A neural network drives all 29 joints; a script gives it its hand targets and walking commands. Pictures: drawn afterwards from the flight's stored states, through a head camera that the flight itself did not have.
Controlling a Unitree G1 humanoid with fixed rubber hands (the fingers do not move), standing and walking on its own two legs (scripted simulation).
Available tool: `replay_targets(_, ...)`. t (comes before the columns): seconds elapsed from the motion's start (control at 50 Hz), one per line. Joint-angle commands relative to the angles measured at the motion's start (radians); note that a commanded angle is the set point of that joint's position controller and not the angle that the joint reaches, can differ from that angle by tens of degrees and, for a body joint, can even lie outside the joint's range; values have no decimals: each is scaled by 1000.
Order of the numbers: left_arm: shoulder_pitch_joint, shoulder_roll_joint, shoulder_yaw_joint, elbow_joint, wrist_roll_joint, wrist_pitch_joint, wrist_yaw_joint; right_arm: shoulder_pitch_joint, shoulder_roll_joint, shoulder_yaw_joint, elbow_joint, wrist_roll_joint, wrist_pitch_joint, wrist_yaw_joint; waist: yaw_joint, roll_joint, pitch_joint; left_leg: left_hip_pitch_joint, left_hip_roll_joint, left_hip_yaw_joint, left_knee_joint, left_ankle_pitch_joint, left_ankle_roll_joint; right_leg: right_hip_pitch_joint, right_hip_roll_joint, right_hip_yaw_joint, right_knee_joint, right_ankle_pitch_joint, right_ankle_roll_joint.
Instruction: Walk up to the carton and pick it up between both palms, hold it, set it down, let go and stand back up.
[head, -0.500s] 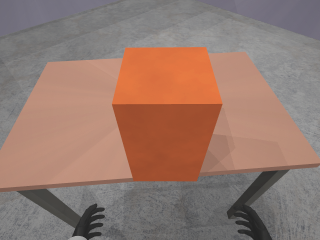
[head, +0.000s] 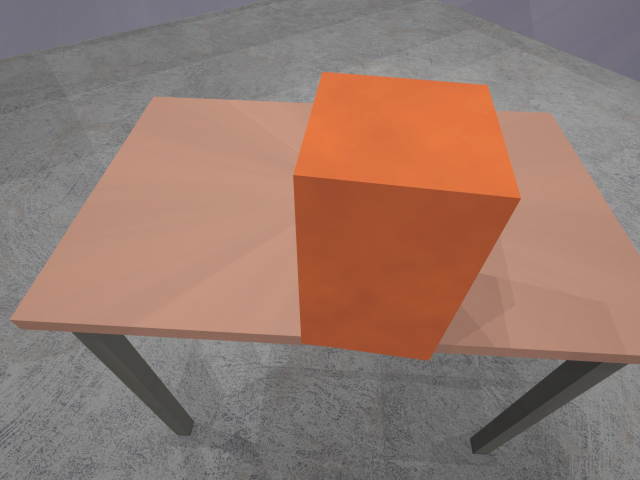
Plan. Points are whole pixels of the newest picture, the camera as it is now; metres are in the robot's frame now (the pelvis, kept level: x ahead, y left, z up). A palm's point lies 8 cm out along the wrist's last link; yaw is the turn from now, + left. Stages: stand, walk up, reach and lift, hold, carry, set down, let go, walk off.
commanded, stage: stand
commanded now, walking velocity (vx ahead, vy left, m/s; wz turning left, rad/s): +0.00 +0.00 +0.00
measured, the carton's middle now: (381, 232) +0.37 -0.04 +0.13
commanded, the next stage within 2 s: none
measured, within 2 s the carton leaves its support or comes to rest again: neither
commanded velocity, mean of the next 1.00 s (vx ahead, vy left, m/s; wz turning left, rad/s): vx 0.00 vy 0.00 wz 0.00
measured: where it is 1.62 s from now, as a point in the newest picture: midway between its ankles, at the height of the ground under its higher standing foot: outside the picture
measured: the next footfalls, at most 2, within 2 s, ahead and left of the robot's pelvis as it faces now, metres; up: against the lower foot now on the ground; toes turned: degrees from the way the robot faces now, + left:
none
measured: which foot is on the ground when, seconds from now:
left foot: down 0.00-1.00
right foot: down 0.00-1.00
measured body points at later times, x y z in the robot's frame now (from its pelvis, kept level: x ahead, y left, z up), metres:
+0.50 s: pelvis -0.02 -0.01 +0.00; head -0.01 +0.01 +0.45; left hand -0.03 +0.23 -0.15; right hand +0.02 -0.24 -0.13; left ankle +0.01 +0.12 -0.73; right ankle +0.00 -0.12 -0.73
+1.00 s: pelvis -0.02 -0.01 +0.01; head -0.01 +0.00 +0.46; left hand -0.06 +0.22 -0.16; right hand +0.01 -0.23 -0.14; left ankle +0.01 +0.12 -0.73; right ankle +0.00 -0.12 -0.73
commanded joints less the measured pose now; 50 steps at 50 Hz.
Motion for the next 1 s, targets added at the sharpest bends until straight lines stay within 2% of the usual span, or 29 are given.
replay_targets(0.0,53,69,17,-37,-1,-33,3,-6,-145,-34,-72,2,-21,-20,18,138,-34,-110,123,-192,-230,71,99,124,-13,59,-52,6,-23)
replay_targets(0.02,56,69,17,-24,-2,-37,5,-5,-143,-33,-66,4,-18,-21,14,121,2,-127,107,-169,-216,38,86,108,-31,77,-77,5,-28)
replay_targets(0.04,55,84,20,-6,-1,-39,6,11,-134,-31,-62,8,-20,-20,4,71,-8,-117,93,-156,-198,16,77,100,-48,86,-96,-1,-34)
replay_targets(0.06,55,85,19,3,-3,-42,6,24,-140,-31,-51,7,-20,-18,0,49,-9,-100,78,-136,-174,-1,68,79,-63,105,-122,-19,-40)
replay_targets(0.1,56,96,23,25,-7,-46,8,39,-126,-29,-41,9,-21,-16,-8,-5,-14,-62,50,-104,-118,33,57,30,-91,141,-174,-56,-56)
replay_targets(0.12,50,94,20,35,-5,-49,11,44,-122,-30,-32,6,-20,-17,-17,-12,-18,-35,41,-87,-94,55,54,15,-106,159,-194,-57,-65)
replay_targets(0.16,44,99,19,56,-6,-48,17,65,-114,-29,-22,7,-20,-16,-27,-62,1,-30,30,-70,-72,91,46,-6,-113,158,-217,-57,-73)
replay_targets(0.24,57,96,21,99,-8,-41,19,71,-102,-26,6,7,-18,-21,-20,-25,25,-24,31,-70,-75,136,45,-18,-112,135,-219,-69,-82)
replay_targets(0.28,86,88,23,120,-7,-37,19,72,-93,-19,17,5,-18,-24,-7,34,17,-33,46,-88,-99,156,50,11,-98,114,-193,-70,-74)
replay_targets(0.32,78,83,23,133,-8,-31,16,63,-98,-18,19,7,-19,-27,-5,43,21,-77,59,-124,-142,124,57,44,-78,87,-168,-69,-65)
replay_targets(0.36,102,63,20,148,-9,-29,13,47,-103,-16,20,10,-18,-31,13,78,13,-117,64,-149,-175,74,64,86,-72,80,-154,-56,-58)
replay_targets(0.38,99,53,16,155,-9,-29,13,43,-107,-16,26,10,-17,-32,12,99,29,-135,66,-163,-196,55,65,99,-66,75,-141,-47,-56)
replay_targets(0.42,109,47,14,166,-8,-30,11,38,-107,-14,34,10,-17,-33,19,109,27,-151,70,-174,-214,29,67,126,-65,70,-136,-26,-53)
replay_targets(0.52,99,44,14,188,-11,-36,14,58,-109,-14,58,14,-18,-35,9,87,18,-137,58,-171,-222,20,61,132,-74,70,-146,-7,-51)
replay_targets(0.54,97,42,13,195,-11,-36,12,60,-94,-11,66,16,-16,-35,12,58,26,-135,48,-159,-200,28,56,125,-85,81,-170,-23,-53)
replay_targets(0.58,81,49,14,202,-14,-36,16,69,-91,-15,75,15,-13,-35,-5,17,38,-111,36,-135,-170,61,52,97,-99,94,-195,-36,-56)
replay_targets(0.64,70,44,14,217,-17,-37,18,92,-78,-11,99,16,-15,-37,-14,-7,18,-52,29,-110,-134,124,46,73,-108,92,-216,-40,-64)
replay_targets(0.68,62,41,13,223,-19,-35,20,99,-73,-10,109,15,-13,-39,-21,-3,32,-30,28,-107,-125,154,42,50,-103,87,-216,-31,-67)
replay_targets(0.74,76,31,12,238,-20,-28,19,100,-69,-6,120,16,-14,-41,-9,49,29,-67,49,-142,-162,167,49,102,-82,61,-175,-8,-61)
replay_targets(0.82,103,11,6,256,-17,-23,19,73,-71,-4,127,15,-6,-47,3,72,57,-115,56,-167,-204,78,52,123,-74,51,-158,-19,-52)
replay_targets(0.86,93,17,7,260,-16,-24,19,68,-65,-3,131,18,-3,-48,0,45,60,-107,39,-147,-186,79,45,115,-92,71,-182,-32,-57)
replay_targets(0.98,85,15,9,270,-19,-25,20,76,-59,1,151,18,-5,-47,-6,42,35,-76,40,-152,-194,78,45,116,-86,67,-182,-30,-58)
